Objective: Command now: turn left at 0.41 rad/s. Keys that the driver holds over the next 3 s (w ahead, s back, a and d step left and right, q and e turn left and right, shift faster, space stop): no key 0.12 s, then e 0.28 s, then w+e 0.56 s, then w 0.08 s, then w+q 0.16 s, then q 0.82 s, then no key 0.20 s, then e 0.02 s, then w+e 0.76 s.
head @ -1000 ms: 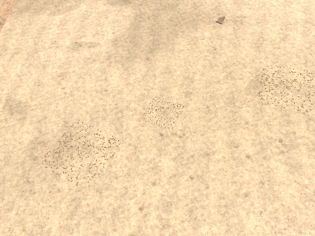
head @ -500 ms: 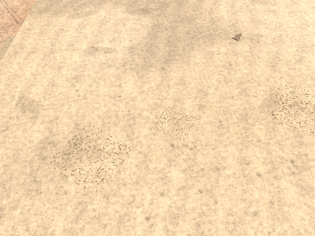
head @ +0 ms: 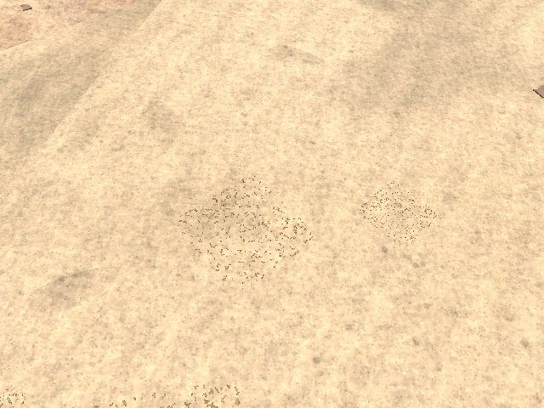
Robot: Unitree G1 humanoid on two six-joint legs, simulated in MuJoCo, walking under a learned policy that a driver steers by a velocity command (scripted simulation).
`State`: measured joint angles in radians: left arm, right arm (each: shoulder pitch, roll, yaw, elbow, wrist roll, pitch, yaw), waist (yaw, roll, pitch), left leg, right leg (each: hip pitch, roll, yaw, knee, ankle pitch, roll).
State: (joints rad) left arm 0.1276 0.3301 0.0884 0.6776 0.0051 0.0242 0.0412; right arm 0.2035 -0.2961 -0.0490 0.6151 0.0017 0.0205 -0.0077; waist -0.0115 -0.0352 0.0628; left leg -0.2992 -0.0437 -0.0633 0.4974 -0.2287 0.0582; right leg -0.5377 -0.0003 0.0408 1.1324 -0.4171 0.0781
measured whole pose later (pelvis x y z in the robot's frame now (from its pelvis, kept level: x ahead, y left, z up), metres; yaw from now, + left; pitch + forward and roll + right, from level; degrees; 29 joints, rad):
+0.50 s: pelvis +0.02 -0.01 -0.01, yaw -5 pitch +0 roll +1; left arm 0.22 0.29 0.06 0.68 -0.02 0.01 0.02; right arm 0.21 -0.28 -0.06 0.67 -0.01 0.01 -0.02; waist -0.01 -0.01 0.02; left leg -0.26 -0.05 0.03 0.58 -0.33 0.05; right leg -0.34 0.01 0.12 0.70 -0.41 0.00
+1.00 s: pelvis +0.17 -0.15 +0.00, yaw -21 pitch +2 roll +1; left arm 0.32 0.28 0.04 0.63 0.00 -0.05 -0.02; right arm 0.20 -0.32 -0.05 0.68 -0.01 -0.10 0.01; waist 0.01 0.04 0.02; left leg -0.57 0.07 -0.03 1.10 -0.26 -0.02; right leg -0.24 0.07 0.03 0.44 -0.23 -0.08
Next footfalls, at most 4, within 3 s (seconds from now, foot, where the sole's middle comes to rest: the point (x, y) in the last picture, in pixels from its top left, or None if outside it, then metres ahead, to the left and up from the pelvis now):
0.26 right None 0.06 -0.15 -0.78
0.82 right None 0.17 -0.23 -0.78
1.32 left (331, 355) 0.56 -0.18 -0.78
1.76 right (420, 357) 0.56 -0.40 -0.78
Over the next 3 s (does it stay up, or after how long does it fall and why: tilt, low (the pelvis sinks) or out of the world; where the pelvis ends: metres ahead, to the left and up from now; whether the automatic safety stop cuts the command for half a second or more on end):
stays up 0.71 -0.36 0.01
